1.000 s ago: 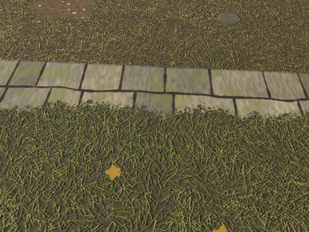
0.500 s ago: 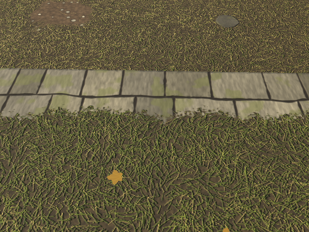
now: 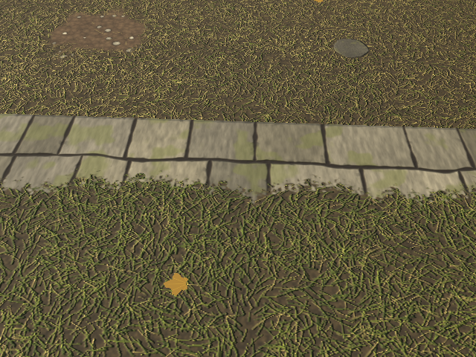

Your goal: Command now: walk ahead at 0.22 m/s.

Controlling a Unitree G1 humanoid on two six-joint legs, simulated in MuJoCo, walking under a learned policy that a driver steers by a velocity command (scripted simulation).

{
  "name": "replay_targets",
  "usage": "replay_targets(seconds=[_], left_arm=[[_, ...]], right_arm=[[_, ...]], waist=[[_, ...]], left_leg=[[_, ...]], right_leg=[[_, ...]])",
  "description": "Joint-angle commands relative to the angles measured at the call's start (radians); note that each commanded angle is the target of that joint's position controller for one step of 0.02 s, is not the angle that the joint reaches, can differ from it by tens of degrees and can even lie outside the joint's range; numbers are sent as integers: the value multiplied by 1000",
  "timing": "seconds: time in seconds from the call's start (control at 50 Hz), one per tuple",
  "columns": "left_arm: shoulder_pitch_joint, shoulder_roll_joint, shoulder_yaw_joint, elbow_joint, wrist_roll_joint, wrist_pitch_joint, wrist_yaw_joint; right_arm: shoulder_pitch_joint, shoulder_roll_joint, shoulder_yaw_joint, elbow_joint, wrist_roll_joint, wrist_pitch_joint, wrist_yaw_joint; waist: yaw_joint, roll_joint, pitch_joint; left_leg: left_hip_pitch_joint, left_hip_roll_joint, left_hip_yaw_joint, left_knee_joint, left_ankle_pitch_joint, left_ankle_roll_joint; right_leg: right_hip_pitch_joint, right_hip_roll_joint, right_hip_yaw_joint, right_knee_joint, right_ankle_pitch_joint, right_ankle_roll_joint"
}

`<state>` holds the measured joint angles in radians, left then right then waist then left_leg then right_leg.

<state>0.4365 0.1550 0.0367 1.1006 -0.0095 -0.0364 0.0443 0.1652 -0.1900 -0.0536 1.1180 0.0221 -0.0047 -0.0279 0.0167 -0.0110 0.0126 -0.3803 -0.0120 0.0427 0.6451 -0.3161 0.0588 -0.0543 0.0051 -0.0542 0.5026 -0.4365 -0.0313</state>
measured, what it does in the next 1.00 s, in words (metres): walks ahead: right foot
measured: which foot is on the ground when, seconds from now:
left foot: down 0.00-0.72, up 0.74-1.00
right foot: down 0.00-0.18, up 0.20-0.70, down 0.72-1.00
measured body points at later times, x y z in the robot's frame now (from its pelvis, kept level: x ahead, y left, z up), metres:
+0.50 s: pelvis +0.19 +0.06 +0.02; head +0.20 +0.06 +0.47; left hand +0.35 +0.31 -0.10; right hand +0.14 -0.18 -0.13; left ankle +0.12 +0.14 -0.73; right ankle +0.33 -0.13 -0.65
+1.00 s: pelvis +0.48 -0.02 +0.02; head +0.50 -0.02 +0.47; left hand +0.50 +0.24 -0.12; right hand +0.61 -0.29 -0.11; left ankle +0.57 +0.16 -0.65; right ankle +0.49 -0.10 -0.73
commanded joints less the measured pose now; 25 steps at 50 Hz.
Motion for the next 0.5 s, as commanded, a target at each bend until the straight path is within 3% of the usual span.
replay_targets(seconds=[0.02, 0.08, 0.12, 0.14, 0.16, 0.18, 0.2, 0.22, 0.24, 0.26, 0.28, 0.3, 0.32, 0.36, 0.44, 0.5], left_arm=[[78, 177, 43, -28, -2, -36, 6], [106, 154, 39, -27, -10, -46, -11], [73, 176, 41, -42, -10, -37, -21], [36, 190, 41, -54, -9, -34, -26], [32, 197, 41, -60, -5, -36, -30], [-5, 192, 37, -70, -7, -41, -32], [-46, 143, 21, -116, 0, -53, -32], [-29, 52, 2, -140, -18, -77, -31], [-82, 107, 18, -158, -52, -90, -34], [-130, 141, 25, -176, -56, -94, -37], [-136, 144, 34, -169, -43, -92, -31], [-118, 145, 45, -162, -27, -83, -24], [-90, 137, 49, -155, -25, -70, -25], [-104, 128, 54, -159, -24, -53, -28], [-280, 124, 53, -228, -9, -48, -31], [-400, 111, 42, -266, -11, -55, -44]], right_arm=[[-182, -94, -13, -109, 10, -57, 20], [-217, -88, -11, -141, 21, -91, 43], [-173, -64, -7, -129, 21, -98, 57], [-68, -68, -15, -94, 21, -97, 61], [59, -104, -38, -49, 20, -92, 61], [214, -157, -64, -12, 23, -88, 57], [363, -272, -89, -3, 10, -86, 42], [381, -262, -66, 5, -15, -98, 48], [268, -203, -41, -13, -12, -111, 49], [161, -149, -22, -46, -6, -116, 52], [91, -125, -8, -65, -11, -118, 59], [65, -112, 0, -73, -17, -118, 63], [71, -112, 3, -69, -24, -116, 62], [119, -116, 8, -55, -25, -114, 51], [190, -152, 6, -51, -29, -105, 25], [219, -159, 4, -64, -25, -98, 16]], waist=[[37, -131, 239], [44, -81, 221], [14, -86, 179], [-44, -98, 133], [-98, -100, 62], [-184, -68, -15], [-228, 149, -104], [-180, 283, -206], [-131, 187, -93], [-99, 127, -4], [-63, 56, 34], [-35, 48, 50], [-15, 80, 48], [-7, 69, 66], [-35, 45, 89], [-64, 58, 98]], left_leg=[[-314, 58, -14, 196, -103, 28], [-406, 92, -6, 152, -137, 30], [-180, 43, 68, 43, -53, 25], [42, -10, 118, -16, 50, 28], [249, -68, 149, -26, 107, 35], [436, -28, 73, -56, 114, 71], [607, 239, -360, -236, -48, 180], [657, 422, -819, -462, -107, 287], [560, 419, -754, -466, -209, 253], [448, 382, -590, -465, -190, 202], [349, 334, -458, -478, -100, 162], [277, 280, -343, -496, -22, 129], [228, 252, -282, -512, 27, 121], [211, 221, -200, -533, 145, 126], [273, 230, -156, -551, 284, 146], [291, 215, -111, -563, 306, 135]], right_leg=[[-55, -369, 416, -345, -153, -219], [104, -340, 321, -279, 150, -185], [-10, -276, 222, -242, 236, -152], [-123, -237, 164, -183, 369, -132], [-195, -198, 122, -79, 558, -114], [-276, -146, 52, 129, 685, -69], [-490, -35, -27, 533, 464, 11], [-622, 66, 125, 803, -98, 13], [-718, -6, 191, 901, -59, -21], [-739, -68, 162, 883, 46, -55], [-700, -114, 140, 829, 141, -67], [-646, -144, 125, 768, 200, -70], [-588, -160, 121, 732, 229, -67], [-596, -168, 96, 679, 262, -46], [-738, -177, 82, 479, 391, 7], [-713, -149, 56, 273, 498, 20]])
Velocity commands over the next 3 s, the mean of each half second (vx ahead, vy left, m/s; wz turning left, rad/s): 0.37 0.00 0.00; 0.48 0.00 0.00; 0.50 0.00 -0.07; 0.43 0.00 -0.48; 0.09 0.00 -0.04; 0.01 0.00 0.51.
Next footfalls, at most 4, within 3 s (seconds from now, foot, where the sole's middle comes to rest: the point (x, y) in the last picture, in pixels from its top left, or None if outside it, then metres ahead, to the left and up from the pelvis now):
0.72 right None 0.53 -0.10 -0.77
1.30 left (206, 257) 0.84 0.14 -0.77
1.88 right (287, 187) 1.15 -0.14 -0.77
2.28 left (230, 161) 1.28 0.08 -0.77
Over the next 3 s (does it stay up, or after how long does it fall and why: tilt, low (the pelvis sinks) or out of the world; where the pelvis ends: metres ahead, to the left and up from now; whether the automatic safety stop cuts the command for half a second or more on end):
stays up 1.18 0.02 0.02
